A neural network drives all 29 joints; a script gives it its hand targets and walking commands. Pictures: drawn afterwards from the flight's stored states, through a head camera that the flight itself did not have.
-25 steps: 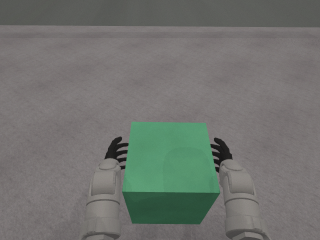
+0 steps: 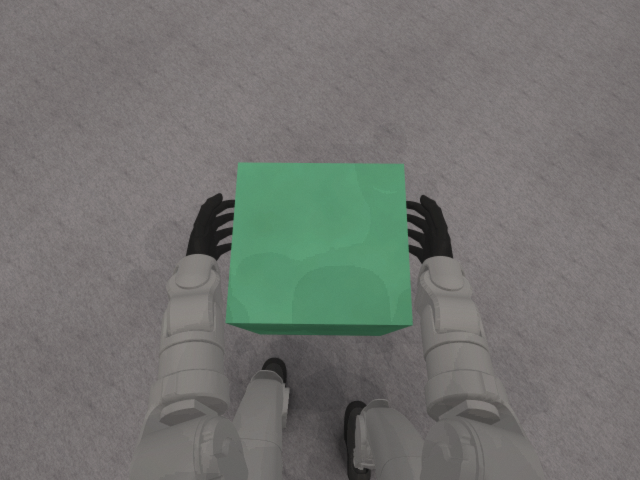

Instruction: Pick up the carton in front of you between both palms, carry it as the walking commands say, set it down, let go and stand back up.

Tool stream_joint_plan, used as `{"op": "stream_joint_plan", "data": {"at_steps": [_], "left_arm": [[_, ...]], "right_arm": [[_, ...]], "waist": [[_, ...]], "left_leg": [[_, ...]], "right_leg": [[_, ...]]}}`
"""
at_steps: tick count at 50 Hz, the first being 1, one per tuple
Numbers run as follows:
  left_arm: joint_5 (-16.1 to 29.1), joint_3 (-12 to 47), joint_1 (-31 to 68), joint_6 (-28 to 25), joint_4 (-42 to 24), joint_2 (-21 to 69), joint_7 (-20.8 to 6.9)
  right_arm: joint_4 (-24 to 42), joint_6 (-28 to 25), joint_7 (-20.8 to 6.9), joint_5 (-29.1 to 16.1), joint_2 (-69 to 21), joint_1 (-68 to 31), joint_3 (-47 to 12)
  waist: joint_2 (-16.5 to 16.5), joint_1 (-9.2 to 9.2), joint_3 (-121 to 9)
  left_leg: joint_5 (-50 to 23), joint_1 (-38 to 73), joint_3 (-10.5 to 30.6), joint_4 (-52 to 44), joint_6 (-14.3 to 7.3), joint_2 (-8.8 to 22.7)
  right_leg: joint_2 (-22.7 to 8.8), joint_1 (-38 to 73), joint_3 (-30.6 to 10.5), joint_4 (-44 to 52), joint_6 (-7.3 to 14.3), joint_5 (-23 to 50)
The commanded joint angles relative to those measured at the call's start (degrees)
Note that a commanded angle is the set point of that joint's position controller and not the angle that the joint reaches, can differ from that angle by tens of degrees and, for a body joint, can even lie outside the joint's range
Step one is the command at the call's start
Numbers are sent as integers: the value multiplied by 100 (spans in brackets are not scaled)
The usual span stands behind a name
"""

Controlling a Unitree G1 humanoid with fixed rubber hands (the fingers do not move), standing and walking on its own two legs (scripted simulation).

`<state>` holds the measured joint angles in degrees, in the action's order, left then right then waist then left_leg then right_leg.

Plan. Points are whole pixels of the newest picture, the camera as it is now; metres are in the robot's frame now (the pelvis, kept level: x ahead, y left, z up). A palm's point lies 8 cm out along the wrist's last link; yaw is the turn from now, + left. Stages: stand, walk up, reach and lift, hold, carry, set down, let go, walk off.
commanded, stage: set down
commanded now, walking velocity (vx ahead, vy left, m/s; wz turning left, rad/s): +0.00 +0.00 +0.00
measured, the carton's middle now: (320, 262) +0.38 +0.04 -0.14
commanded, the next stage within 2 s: none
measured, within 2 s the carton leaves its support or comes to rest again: neither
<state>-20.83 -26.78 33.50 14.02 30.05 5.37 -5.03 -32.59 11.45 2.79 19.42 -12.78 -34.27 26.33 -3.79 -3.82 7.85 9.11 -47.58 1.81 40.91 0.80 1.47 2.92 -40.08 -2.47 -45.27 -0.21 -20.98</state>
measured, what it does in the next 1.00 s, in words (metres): lowers itself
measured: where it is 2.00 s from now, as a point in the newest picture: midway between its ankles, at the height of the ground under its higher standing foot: (313, 434)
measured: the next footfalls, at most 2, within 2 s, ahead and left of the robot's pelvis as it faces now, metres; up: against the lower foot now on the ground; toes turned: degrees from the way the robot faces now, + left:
none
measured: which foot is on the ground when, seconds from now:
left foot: down 0.00-1.00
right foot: down 0.00-1.00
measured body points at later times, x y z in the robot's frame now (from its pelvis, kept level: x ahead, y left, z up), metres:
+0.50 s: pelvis -0.03 +0.00 -0.13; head +0.23 +0.05 +0.24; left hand +0.41 +0.22 -0.22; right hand +0.45 -0.08 -0.21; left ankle +0.10 +0.13 -0.70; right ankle +0.00 -0.12 -0.70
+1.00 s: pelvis -0.06 +0.01 -0.25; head +0.26 +0.05 +0.06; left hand +0.43 +0.24 -0.38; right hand +0.49 -0.06 -0.37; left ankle +0.10 +0.13 -0.70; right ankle +0.00 -0.12 -0.70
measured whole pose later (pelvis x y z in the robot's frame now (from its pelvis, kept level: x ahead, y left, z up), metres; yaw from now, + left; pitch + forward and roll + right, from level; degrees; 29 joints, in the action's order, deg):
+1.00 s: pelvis -0.06 +0.01 -0.25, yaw -5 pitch +48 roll -4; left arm -13.9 -30.8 62.2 19.3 33.2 -1.8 0.7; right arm -45.8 15.9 5.7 9.1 2.5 -70.0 21.7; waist -5.8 -6.9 -2.9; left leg 19.3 -125.7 3.5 96.6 1.3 1.6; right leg 6.2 -117.2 -1.2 -104.1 -2.2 -35.4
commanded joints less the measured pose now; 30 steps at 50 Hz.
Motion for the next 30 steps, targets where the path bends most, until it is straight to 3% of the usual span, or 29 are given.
{"op": "stream_joint_plan", "data": {"at_steps": [1,4,7,13,16,22,30], "left_arm": [[897,3041,2800,-674,31,4195,-945],[1171,3496,2931,-772,-231,4155,-938],[1251,3573,2949,-670,-331,4153,-933],[1021,3138,3292,-187,45,4339,-1105],[921,2917,3578,27,253,4415,-1157],[936,2804,4116,217,458,4515,-1065],[1239,3016,4866,282,305,4560,-790]], "right_arm": [[-13,-698,-818,-955,-4298,-2798,-3280],[334,-811,-682,-1296,-4390,-2952,-3962],[474,-704,-649,-1431,-4369,-3072,-4206],[21,-178,-970,-1277,-4497,-3553,-3704],[-279,27,-1120,-1184,-4522,-3870,-3359],[-666,136,-1254,-1109,-4302,-4450,-2911],[-742,117,-1264,-1432,-4079,-5266,-3036]], "waist": [[308,-143,-5149],[345,-244,-6518],[303,-352,-6938],[136,-398,-6105],[142,-390,-5877],[300,-343,-6207],[470,-425,-7237]], "left_leg": [[-2796,3359,23,1171,-198,-686],[-3314,3297,-29,1721,-158,-690],[-3094,2790,-92,2005,-109,-718],[-1272,1012,-265,2275,-61,-787],[-820,481,-285,2482,-64,-794],[-588,42,-254,3037,25,-808],[-740,-189,-249,3835,166,-809]], "right_leg": [[621,-1104,-101,26,-198,1959],[683,-1469,-94,-445,-267,2334],[721,-1958,-48,-780,-310,2111],[774,-3021,108,-1233,-290,594],[800,-3608,189,-1504,-249,138],[890,-4723,347,-2243,-157,-191],[1023,-5761,483,-3239,-112,-290]]}}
